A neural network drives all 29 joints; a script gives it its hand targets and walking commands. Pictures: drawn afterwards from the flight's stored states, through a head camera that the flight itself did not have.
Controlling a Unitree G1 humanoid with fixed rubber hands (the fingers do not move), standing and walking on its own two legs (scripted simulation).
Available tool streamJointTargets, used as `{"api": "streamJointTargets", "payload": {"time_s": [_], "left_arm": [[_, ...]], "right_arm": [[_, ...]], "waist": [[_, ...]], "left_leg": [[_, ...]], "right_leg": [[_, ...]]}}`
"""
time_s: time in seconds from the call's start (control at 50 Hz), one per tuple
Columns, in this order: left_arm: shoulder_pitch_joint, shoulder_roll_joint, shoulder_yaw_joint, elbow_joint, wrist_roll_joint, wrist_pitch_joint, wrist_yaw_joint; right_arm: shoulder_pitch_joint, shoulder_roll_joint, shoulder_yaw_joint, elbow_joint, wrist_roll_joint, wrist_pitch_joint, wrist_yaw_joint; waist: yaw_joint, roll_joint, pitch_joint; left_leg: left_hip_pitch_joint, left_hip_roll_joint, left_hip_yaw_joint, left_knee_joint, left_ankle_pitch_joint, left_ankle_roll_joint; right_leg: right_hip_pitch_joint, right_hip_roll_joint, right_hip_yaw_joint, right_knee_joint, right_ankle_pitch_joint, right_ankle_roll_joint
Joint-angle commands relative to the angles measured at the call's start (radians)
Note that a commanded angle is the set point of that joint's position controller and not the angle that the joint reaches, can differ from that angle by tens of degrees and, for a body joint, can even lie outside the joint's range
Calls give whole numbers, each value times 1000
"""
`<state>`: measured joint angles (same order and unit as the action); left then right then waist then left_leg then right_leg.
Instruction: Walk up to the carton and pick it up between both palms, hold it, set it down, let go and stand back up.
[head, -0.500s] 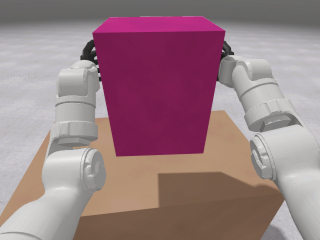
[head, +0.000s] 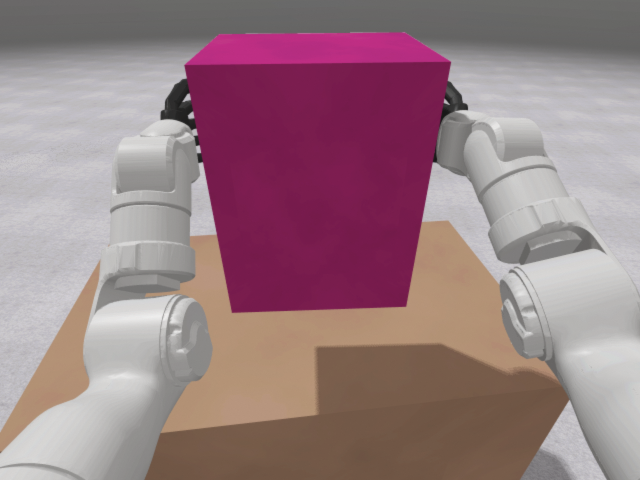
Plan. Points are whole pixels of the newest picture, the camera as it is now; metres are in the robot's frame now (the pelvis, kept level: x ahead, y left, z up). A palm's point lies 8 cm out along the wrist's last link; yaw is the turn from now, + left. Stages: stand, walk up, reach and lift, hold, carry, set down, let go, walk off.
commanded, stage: hold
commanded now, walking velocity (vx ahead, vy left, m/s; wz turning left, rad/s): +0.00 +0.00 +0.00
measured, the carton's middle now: (316, 175) +0.37 +0.00 +0.28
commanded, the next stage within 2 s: set down in 0.72 s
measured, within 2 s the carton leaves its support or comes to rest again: neither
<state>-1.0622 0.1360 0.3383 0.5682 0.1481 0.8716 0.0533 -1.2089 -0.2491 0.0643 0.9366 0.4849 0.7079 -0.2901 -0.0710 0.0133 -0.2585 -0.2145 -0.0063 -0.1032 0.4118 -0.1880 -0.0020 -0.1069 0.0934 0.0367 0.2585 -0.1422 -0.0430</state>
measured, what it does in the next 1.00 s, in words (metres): stands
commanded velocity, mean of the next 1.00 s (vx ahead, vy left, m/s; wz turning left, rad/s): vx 0.00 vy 0.00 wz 0.00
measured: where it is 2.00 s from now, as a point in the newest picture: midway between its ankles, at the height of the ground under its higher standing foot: outside the picture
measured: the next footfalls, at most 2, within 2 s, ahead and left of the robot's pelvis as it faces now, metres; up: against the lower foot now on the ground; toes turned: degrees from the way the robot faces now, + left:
none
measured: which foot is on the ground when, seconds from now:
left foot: down 0.00-1.00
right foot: down 0.00-1.00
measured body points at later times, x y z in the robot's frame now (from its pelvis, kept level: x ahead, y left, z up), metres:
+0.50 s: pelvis +0.00 +0.00 +0.00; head -0.10 +0.02 +0.44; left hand +0.39 +0.16 +0.33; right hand +0.38 -0.16 +0.33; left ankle +0.02 +0.12 -0.75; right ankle +0.00 -0.10 -0.75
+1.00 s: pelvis +0.00 +0.00 +0.00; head -0.09 +0.01 +0.44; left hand +0.40 +0.16 +0.34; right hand +0.39 -0.15 +0.34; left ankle +0.02 +0.12 -0.75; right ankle +0.00 -0.10 -0.75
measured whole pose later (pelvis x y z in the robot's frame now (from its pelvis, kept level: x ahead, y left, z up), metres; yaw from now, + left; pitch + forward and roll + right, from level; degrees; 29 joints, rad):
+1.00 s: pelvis +0.00 +0.00 +0.00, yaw +0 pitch +1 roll -2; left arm -1.11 0.14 0.41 0.62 0.14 0.77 0.06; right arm -1.25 -0.22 -0.01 0.96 0.42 0.63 -0.29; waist -0.06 0.02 -0.25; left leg -0.23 -0.01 -0.10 0.41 -0.19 0.00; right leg -0.12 0.09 0.04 0.26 -0.15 -0.04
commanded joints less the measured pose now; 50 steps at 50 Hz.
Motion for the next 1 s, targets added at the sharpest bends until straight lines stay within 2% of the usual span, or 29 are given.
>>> {"api": "streamJointTargets", "payload": {"time_s": [0.0, 0.46, 0.48, 0.5, 0.52, 0.6, 0.64, 0.7, 0.72, 0.76, 0.8, 0.84, 0.9, 0.98], "left_arm": [[-838, -656, -335, -137, -198, -66, -122], [-837, -655, -335, -139, -198, -66, -121], [-819, -648, -304, -39, -184, -55, -126], [-837, -653, -304, -58, -190, -63, -130], [-858, -653, -309, -68, -196, -69, -129], [-876, -673, -330, -104, -219, -77, -120], [-861, -675, -328, -102, -214, -72, -118], [-845, -645, -300, -112, -196, -65, -121], [-851, -651, -313, -168, -219, -75, -118], [-888, -661, -342, -189, -245, -84, -106], [-907, -664, -343, -177, -246, -97, -100], [-909, -626, -294, -133, -220, -118, -103], [-878, -595, -251, -49, -184, -160, -119], [-796, -566, -204, 20, -119, -202, -152]], "right_arm": [[-900, 671, 96, -398, 177, -43, 152], [-900, 672, 98, -400, 178, -42, 152], [-928, 653, 69, -372, 156, -43, 151], [-942, 672, 77, -387, 155, -49, 152], [-936, 674, 69, -371, 154, -46, 153], [-964, 681, 85, -406, 174, -54, 152], [-929, 662, 82, -379, 180, -48, 149], [-914, 660, 95, -369, 186, -44, 150], [-919, 685, 120, -427, 200, -49, 147], [-948, 699, 120, -470, 210, -52, 142], [-950, 701, 102, -467, 190, -62, 144], [-929, 699, 79, -402, 153, -73, 149], [-913, 681, 30, -330, 80, -120, 159], [-849, 652, 5, -235, 9, -178, 152]], "waist": [[-7, 41, -307], [-6, 40, -308], [-8, 23, -225], [1, 19, -256], [-7, 30, -254], [-4, 45, -339], [-13, 64, -326], [4, 44, -327], [19, 57, -363], [10, 66, -387], [4, 63, -372], [15, 29, -318], [13, 0, -271], [1, -3, -221]], "left_leg": [[135, -1, -1, -26, 202, -38], [137, -2, -1, -25, 205, -38], [128, -4, 15, -41, 141, -38], [127, -3, 15, -42, 140, -33], [126, 0, 14, -45, 139, -36], [159, -5, 13, -15, 217, -46], [170, -4, 12, -10, 239, -57], [166, -5, 15, -16, 241, -52], [154, -8, 14, 1, 280, -59], [168, -12, 8, 17, 306, -63], [173, -12, 9, 11, 270, -61], [148, -13, 16, -11, 200, -46], [128, -10, 22, -41, 127, -32], [174, -12, 30, -51, 176, -35]], "right_leg": [[58, -27, 28, -17, 184, 71], [59, -28, 28, -17, 189, 73], [4, -29, 28, -44, 121, 69], [14, -29, 26, -42, 111, 67], [10, -28, 27, -39, 104, 63], [36, -22, 28, -27, 169, 64], [32, -22, 29, -25, 188, 63], [50, -22, 26, -24, 188, 68], [57, -13, 21, -14, 204, 68], [42, -10, 16, -16, 214, 71], [15, -12, 14, -22, 173, 72], [-3, -19, 9, -30, 119, 77], [-4, -27, 4, -43, 62, 73], [58, -35, -5, -44, 133, 73]]}}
